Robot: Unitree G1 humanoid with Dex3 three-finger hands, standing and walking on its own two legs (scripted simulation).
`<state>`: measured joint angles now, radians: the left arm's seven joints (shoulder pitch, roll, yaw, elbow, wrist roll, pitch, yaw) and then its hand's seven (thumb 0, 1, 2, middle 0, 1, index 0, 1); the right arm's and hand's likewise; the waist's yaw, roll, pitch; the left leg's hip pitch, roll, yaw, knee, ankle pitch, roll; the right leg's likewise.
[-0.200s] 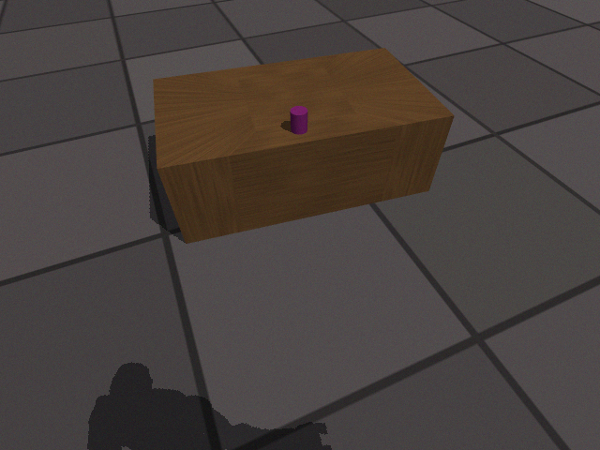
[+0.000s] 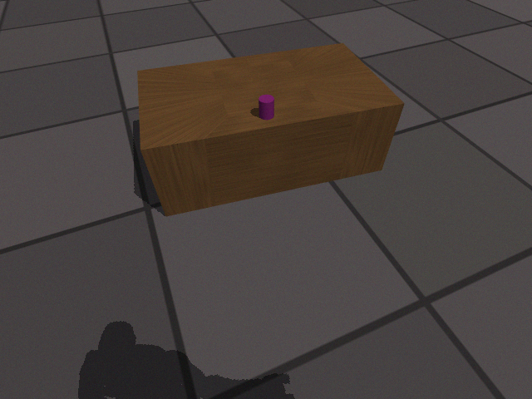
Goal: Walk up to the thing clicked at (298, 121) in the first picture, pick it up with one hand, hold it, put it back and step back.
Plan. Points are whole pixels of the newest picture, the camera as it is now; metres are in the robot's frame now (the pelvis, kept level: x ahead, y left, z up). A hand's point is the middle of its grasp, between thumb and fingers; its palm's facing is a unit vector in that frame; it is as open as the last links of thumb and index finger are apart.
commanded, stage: stand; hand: right
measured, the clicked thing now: (266, 107) +1.29 +0.04 -0.32
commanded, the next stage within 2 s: walk up in 0.92 s
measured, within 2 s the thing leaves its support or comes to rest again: neither
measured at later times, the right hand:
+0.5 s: hand out of the picture +0.08 -0.25 -0.16, palm faces -0.04 +0.94 -0.34, open 7.4 cm
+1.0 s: hand out of the picture +0.08 -0.25 -0.15, palm faces -0.07 +0.94 -0.34, open 7.4 cm
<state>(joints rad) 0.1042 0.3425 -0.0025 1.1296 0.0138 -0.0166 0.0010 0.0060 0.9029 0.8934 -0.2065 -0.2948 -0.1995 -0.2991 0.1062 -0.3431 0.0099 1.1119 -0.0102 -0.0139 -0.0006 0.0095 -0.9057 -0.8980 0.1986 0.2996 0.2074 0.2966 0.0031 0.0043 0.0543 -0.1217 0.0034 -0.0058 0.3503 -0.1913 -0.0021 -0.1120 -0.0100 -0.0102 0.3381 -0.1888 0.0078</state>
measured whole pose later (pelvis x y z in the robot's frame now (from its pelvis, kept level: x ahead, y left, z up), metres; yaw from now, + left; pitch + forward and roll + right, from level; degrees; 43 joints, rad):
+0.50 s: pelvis +0.00 +0.00 +0.00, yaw +0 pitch -2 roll +0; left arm 0.11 0.34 0.00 1.13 0.01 -0.02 0.00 0.01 0.90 0.89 -0.21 -0.29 -0.20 -0.30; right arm 0.12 -0.35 0.01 1.12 -0.01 -0.01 0.00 0.01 -0.91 -0.90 0.20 0.30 0.21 0.30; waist 0.00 0.01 0.05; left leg -0.11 0.00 -0.01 0.33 -0.18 0.00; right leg -0.10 -0.01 -0.02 0.32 -0.18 0.01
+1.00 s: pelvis +0.01 +0.00 +0.00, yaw +3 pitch -2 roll -1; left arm 0.14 0.35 0.04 1.07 0.04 -0.04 -0.04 0.01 0.90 0.89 -0.21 -0.30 -0.20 -0.30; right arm 0.18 -0.36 -0.03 1.07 -0.03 -0.01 0.03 0.01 -0.91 -0.90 0.20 0.30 0.21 0.30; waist 0.00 0.01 0.03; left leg -0.19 0.00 -0.04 0.51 -0.37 0.03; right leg -0.12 -0.01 -0.06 0.41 -0.33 -0.02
